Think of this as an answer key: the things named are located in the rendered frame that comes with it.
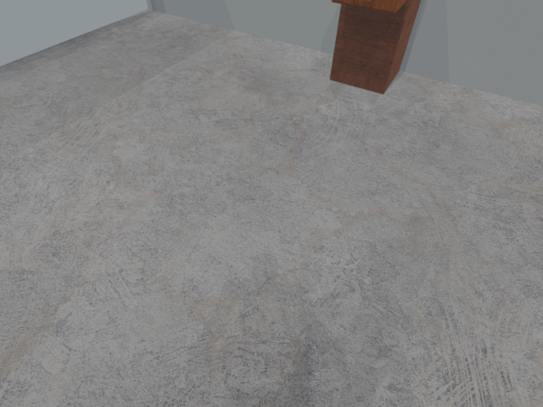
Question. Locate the cabinet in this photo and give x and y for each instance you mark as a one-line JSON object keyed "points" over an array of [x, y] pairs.
{"points": [[370, 45]]}

